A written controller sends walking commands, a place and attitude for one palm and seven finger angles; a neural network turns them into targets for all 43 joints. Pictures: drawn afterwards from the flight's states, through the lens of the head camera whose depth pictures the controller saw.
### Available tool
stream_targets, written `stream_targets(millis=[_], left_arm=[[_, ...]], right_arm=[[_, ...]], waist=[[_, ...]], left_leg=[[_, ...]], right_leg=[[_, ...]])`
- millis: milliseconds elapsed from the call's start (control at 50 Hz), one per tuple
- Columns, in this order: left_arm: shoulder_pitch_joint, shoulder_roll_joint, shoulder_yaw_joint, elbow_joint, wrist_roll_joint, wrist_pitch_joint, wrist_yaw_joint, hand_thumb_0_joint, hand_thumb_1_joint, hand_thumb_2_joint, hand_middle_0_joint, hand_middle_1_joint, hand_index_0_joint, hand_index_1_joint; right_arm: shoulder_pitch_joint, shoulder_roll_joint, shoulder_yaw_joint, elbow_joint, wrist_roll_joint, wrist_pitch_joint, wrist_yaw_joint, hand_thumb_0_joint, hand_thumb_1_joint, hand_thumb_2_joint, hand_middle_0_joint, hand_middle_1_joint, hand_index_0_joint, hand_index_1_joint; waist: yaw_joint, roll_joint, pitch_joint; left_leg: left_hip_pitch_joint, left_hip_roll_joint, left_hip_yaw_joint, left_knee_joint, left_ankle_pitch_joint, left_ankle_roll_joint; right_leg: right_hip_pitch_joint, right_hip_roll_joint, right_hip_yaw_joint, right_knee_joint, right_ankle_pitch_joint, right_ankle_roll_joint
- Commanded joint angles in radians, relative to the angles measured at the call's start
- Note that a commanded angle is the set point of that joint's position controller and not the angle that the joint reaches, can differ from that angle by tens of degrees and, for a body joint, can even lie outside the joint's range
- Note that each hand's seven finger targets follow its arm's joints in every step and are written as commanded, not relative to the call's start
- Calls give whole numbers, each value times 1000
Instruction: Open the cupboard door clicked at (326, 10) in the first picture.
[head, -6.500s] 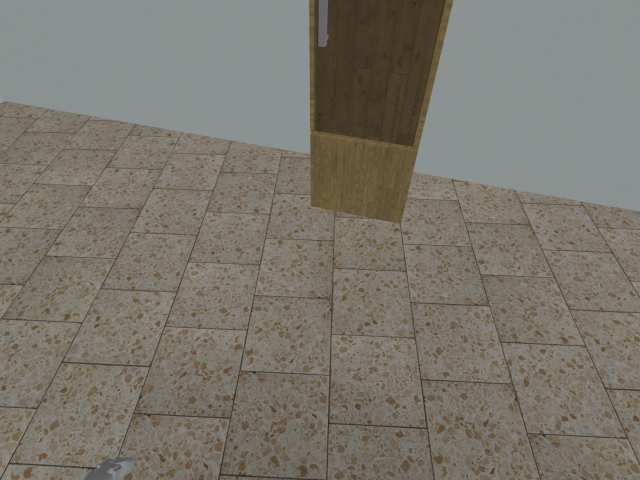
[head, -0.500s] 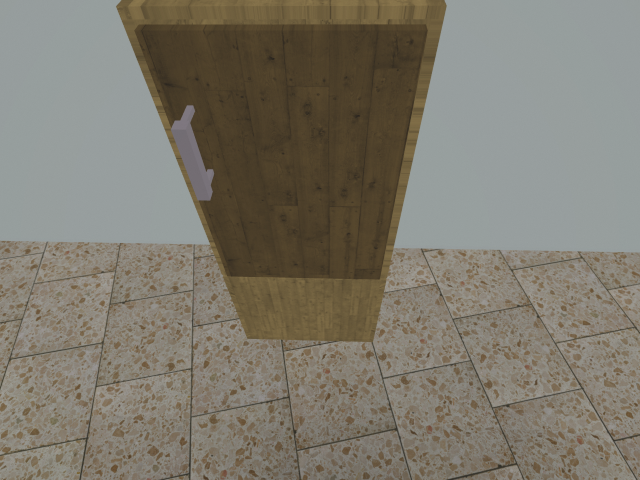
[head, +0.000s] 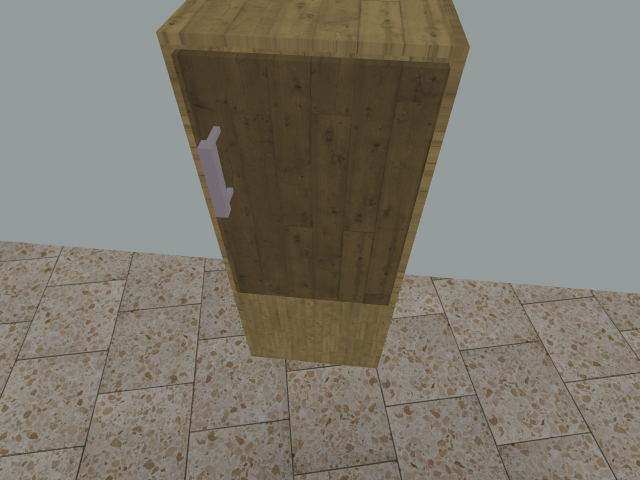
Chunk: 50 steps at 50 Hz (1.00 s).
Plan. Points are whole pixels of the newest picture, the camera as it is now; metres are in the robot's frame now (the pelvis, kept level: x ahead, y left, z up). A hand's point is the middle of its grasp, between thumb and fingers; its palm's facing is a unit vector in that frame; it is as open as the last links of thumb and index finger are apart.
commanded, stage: look again from close up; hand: left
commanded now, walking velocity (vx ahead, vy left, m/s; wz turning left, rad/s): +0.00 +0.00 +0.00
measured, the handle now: (219, 173) +0.56 +0.21 +0.06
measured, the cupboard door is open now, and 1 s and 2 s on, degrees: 0 0 0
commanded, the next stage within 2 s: raise the hand with hooked fingers in 0.54 s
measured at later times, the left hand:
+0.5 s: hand out of the picture -0.02 +0.20 -0.17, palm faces -0.01 -0.98 -0.22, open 7.4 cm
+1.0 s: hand (177, 441) +0.17 +0.18 -0.02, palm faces -0.04 -1.00 +0.00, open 8.2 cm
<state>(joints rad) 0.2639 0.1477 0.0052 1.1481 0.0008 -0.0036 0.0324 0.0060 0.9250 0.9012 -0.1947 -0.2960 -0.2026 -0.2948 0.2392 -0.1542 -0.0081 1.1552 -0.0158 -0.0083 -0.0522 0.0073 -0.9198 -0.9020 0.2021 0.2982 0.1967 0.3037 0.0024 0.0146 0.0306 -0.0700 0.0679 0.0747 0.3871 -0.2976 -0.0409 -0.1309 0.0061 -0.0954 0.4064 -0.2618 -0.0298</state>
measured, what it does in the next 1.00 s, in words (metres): stands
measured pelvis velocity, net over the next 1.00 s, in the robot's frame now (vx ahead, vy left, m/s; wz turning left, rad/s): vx -0.04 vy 0.00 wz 0.00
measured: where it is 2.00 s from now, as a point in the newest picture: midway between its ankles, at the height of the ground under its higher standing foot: outside the picture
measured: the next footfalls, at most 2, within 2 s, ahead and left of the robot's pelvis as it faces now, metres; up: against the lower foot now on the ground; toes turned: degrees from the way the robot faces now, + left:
none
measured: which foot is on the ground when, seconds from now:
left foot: down 0.00-1.00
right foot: down 0.00-1.00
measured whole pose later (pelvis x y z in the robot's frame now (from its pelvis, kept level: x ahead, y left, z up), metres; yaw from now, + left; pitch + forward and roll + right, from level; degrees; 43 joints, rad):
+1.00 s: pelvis -0.04 +0.00 -0.05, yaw +0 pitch +8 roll +1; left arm 0.36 0.19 0.19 0.21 -0.25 -0.50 -0.36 0.01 0.69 0.80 -0.21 -0.44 -0.22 -0.44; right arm 0.14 -0.28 -0.09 0.57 0.02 -0.28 -0.01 0.01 -0.91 -0.90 0.20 0.30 0.20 0.30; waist -0.02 -0.05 -0.11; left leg -0.56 0.04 0.06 0.86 -0.44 -0.02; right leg -0.61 -0.04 -0.07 0.90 -0.43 -0.03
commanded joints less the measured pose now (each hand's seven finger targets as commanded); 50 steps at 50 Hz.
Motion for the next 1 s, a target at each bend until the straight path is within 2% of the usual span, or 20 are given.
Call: stream_targets(millis=[0,20,40,60,120,200,340,600,620,640,660,680,700,720,760,800,840,880,920,980], left_arm=[[156,129,17,10,20,-43,52,0,900,900,-200,-300,-200,-300],[154,174,29,-36,20,-56,45,0,900,900,-200,-300,-200,-300],[117,152,18,-49,20,-59,36,0,900,900,-200,-300,-200,-300],[87,148,13,-54,19,-55,31,0,900,900,-200,-300,-200,-300],[75,88,9,-78,8,-40,21,0,900,900,-200,-300,-200,-300],[72,75,2,-74,16,-18,7,0,900,900,-200,-300,-200,-300],[83,78,0,-67,14,-13,1,0,900,900,-200,-300,-200,-300],[74,91,5,-60,13,-22,2,0,900,900,-200,-300,-200,-300],[144,119,5,-26,17,-28,42,0,900,900,-200,-300,-200,-300],[-610,340,115,-1557,-186,-253,29,0,877,890,-202,-315,-202,-315],[-182,294,130,-1297,-103,-196,71,0,853,880,-203,-330,-203,-330],[-141,206,90,-1203,-126,-146,122,0,830,870,-205,-345,-205,-345],[152,-24,-36,-1015,-128,-46,115,0,807,860,-207,-360,-207,-360],[6,-5,-36,-1218,-172,-69,89,0,783,850,-208,-375,-208,-375],[22,64,36,-1201,-148,-159,47,0,737,830,-212,-405,-212,-405],[210,37,92,-1009,-166,-241,-38,0,690,810,-215,-435,-215,-435],[397,48,174,-892,-210,-362,-157,0,643,790,-218,-465,-218,-465],[480,121,284,-862,-255,-473,-301,0,597,770,-222,-495,-222,-495],[378,186,315,-947,-277,-572,-432,0,550,750,-225,-525,-225,-525],[253,260,376,-1109,-311,-574,-474,0,480,720,-230,-570,-230,-570]], right_arm=[[-10,-122,-20,-87,12,-17,19,0,-900,-900,200,300,200,300],[33,-51,-11,-133,12,-7,24,0,-900,-900,200,300,200,300],[46,-49,-14,-131,11,-9,23,0,-900,-900,200,300,200,300],[92,-38,-12,-117,15,-10,26,0,-900,-900,200,300,200,300],[142,-88,-8,-113,-3,-24,28,0,-900,-900,200,300,200,300],[99,-87,0,-138,-1,-22,24,0,-900,-900,200,300,200,300],[124,-91,6,-118,-1,-27,23,0,-900,-900,200,300,200,300],[150,-65,7,-65,1,-31,20,0,-900,-900,200,300,200,300],[40,-126,-8,-131,14,-25,31,0,-900,-900,200,300,200,300],[43,-287,-28,-474,63,-190,-20,0,-900,-900,200,300,200,300],[-54,-194,3,-409,52,-281,-56,0,-900,-900,200,300,200,300],[-41,-186,-19,-343,58,-312,-56,0,-900,-900,200,300,200,300],[-5,-144,-19,-341,67,-317,-42,0,-900,-900,200,300,200,300],[-31,-182,-19,-414,75,-329,-42,0,-900,-900,200,300,200,300],[-29,-213,-47,-461,47,-357,-42,0,-900,-900,200,300,200,300],[-30,-206,-65,-524,36,-353,-19,0,-900,-900,200,300,200,300],[-66,-204,-89,-582,27,-342,5,0,-900,-900,200,300,200,300],[-84,-217,-109,-645,37,-321,38,0,-900,-900,200,300,200,300],[-124,-230,-107,-711,34,-310,56,0,-900,-900,200,300,200,300],[-121,-223,-102,-778,38,-280,48,0,-900,-900,200,300,200,300]], waist=[[38,-65,74],[-1,-93,-11],[-18,-13,-27],[-40,-19,-63],[-24,46,-76],[-1,36,87],[8,1,97],[3,-23,33],[36,-163,75],[-94,49,-458],[1,203,-428],[-26,206,-324],[-29,138,-194],[-35,84,-87],[-67,-54,-50],[-11,-255,-18],[54,-365,-44],[96,-275,-128],[75,-135,-199],[79,3,-279]], left_leg=[[-177,49,21,217,241,18],[-225,9,-38,235,-88,41],[-210,9,-37,201,-103,44],[-143,15,-24,124,-44,37],[-122,76,-87,50,205,71],[-220,70,-112,-35,83,87],[-223,52,-120,-89,-19,93],[-143,39,-71,-28,147,81],[-230,69,-47,156,200,50],[30,-59,-56,48,291,74],[50,-36,-38,40,427,78],[-26,-34,-35,53,332,46],[-109,-27,-55,40,279,50],[-162,-34,-81,51,222,51],[-230,-60,-79,129,147,61],[-351,-77,-72,205,118,56],[-497,-92,-54,292,78,42],[-551,-111,-38,366,129,25],[-591,-121,-25,445,137,23],[-618,-121,-11,499,105,40]], right_leg=[[-18,-193,185,-19,851,54],[68,-253,231,-2,907,3],[63,-252,211,2,855,-51],[10,-219,160,-9,599,-62],[-40,-104,99,57,164,-21],[-100,-82,93,46,9,-9],[-104,-89,106,36,-3,-4],[-82,-112,125,36,142,-9],[-93,-159,158,19,431,10],[7,-58,107,92,358,0],[-9,-26,84,131,217,-20],[-83,-25,38,123,128,-8],[-140,-29,15,107,100,6],[-158,-32,9,100,105,12],[-263,-20,-6,100,31,16],[-336,-18,-9,149,-34,21],[-346,-20,21,231,-30,20],[-265,-38,66,324,156,11],[-275,-59,103,389,254,7],[-311,-59,159,412,163,10]])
